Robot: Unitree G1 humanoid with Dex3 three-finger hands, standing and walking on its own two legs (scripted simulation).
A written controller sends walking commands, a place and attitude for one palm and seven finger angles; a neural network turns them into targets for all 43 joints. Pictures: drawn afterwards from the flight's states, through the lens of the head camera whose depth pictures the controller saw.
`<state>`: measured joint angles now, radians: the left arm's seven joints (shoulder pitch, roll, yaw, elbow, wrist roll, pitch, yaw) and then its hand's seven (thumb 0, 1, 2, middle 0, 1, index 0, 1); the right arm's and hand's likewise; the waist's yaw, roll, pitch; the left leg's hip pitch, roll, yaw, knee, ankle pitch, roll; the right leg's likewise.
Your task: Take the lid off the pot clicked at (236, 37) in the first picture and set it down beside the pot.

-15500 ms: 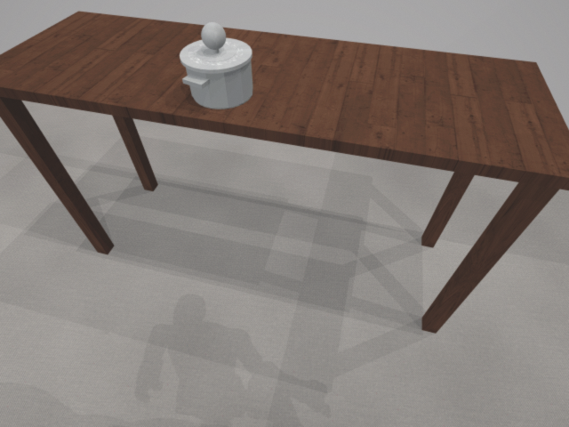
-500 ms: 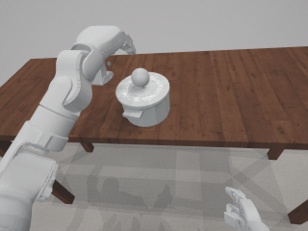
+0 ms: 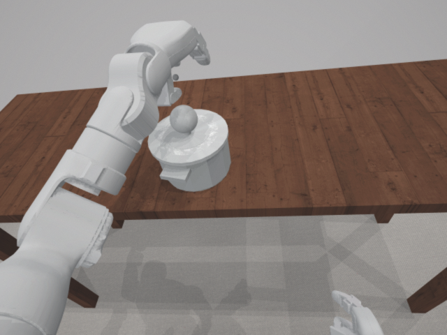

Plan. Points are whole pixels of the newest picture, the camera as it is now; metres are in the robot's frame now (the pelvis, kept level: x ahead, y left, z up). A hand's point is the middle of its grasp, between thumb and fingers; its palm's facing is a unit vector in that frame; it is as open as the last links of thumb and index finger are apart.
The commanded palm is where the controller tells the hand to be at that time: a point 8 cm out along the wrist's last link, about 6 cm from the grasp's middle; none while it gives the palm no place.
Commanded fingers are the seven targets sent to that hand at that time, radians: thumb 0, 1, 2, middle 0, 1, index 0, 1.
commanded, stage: move the open hand above the knob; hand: left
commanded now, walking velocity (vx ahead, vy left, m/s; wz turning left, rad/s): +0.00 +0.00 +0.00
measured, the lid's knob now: (183, 119) +0.46 +0.07 +0.17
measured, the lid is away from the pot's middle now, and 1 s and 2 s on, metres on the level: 0.00 0.00 0.00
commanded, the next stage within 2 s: lower the open fingers around the knob in 0.72 s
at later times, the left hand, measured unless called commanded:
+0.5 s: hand (160, 86) +0.43 +0.09 +0.26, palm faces -0.01 -0.01 -1.00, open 10.3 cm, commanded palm +0.40 +0.10 +0.32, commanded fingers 0.00 -0.45 1.74 -0.86 -0.08 -0.86 -0.08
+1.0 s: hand (162, 91) +0.43 +0.09 +0.25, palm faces -0.06 -0.03 -1.00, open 10.3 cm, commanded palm +0.40 +0.10 +0.30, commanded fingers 0.00 -0.45 1.74 -0.86 -0.08 -0.86 -0.08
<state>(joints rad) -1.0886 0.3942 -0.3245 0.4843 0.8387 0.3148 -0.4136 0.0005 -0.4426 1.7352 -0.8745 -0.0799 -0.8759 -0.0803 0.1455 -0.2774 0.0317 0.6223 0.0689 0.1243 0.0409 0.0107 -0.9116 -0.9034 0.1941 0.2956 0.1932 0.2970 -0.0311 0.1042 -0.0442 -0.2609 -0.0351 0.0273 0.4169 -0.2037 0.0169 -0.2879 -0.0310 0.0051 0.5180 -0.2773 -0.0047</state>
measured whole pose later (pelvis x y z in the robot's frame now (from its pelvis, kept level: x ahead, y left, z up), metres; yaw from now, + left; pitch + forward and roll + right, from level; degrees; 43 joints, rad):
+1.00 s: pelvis +0.00 +0.01 +0.00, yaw +0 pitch +2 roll +1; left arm -1.01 0.42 -0.34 0.40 0.82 0.31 -0.44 0.00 -0.44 1.74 -0.87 -0.08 -0.88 -0.08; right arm 0.13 -0.28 0.03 0.61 0.08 0.14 0.05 0.01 -0.91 -0.90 0.19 0.30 0.19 0.30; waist -0.02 0.10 -0.04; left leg -0.25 -0.04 0.02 0.43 -0.21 0.02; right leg -0.27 -0.04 0.00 0.51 -0.27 0.00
